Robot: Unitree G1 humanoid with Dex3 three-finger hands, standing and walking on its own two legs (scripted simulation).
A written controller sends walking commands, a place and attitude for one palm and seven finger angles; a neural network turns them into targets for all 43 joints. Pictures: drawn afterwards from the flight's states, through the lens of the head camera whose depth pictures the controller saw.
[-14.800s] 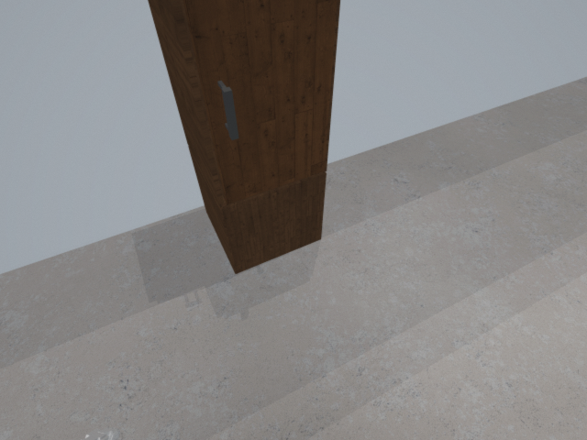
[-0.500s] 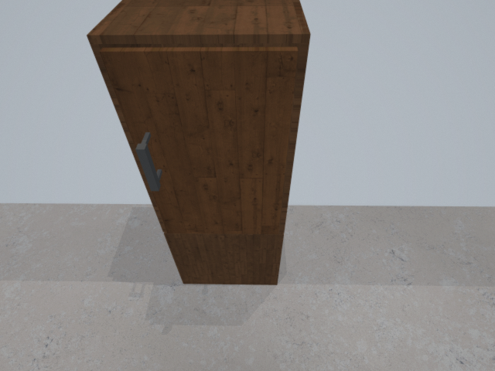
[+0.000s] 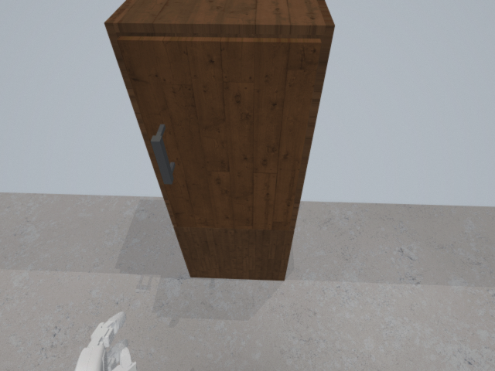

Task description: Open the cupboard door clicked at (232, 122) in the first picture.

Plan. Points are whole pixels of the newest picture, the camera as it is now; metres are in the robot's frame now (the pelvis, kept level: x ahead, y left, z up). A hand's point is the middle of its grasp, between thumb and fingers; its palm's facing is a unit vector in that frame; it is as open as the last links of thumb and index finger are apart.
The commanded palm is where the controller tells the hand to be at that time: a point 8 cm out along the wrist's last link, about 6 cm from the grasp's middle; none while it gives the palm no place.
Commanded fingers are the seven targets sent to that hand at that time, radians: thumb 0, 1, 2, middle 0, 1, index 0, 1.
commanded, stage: raise the hand with hooked fingers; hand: left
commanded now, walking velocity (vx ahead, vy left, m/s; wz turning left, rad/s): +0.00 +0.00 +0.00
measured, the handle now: (165, 155) +0.57 +0.22 +0.01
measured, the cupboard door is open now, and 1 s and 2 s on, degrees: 0 0 0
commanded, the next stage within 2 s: move the hooked fingers beside the handle in 1.94 s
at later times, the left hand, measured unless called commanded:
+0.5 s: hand (137, 341) +0.18 +0.18 -0.03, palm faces +0.00 -1.00 -0.08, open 10.0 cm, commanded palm +0.16 +0.24 -0.03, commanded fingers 0.00 0.11 0.56 -0.26 -0.81 -0.26 -0.81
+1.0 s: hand (114, 308) +0.22 +0.22 -0.01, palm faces +0.00 -1.00 -0.05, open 12.9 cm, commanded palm +0.20 +0.28 +0.00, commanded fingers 0.00 -0.48 0.31 -0.30 -1.18 -0.30 -1.18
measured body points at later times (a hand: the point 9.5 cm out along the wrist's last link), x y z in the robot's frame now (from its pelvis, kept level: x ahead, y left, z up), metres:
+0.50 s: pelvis -0.03 -0.04 -0.08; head +0.05 -0.02 +0.36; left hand +0.18 +0.24 -0.02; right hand +0.19 -0.23 -0.16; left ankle -0.03 +0.08 -0.73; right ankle +0.00 -0.11 -0.73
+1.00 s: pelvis -0.03 -0.02 -0.05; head +0.03 +0.00 +0.39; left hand +0.21 +0.28 +0.00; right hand +0.13 -0.28 -0.12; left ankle -0.03 +0.08 -0.73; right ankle +0.00 -0.11 -0.73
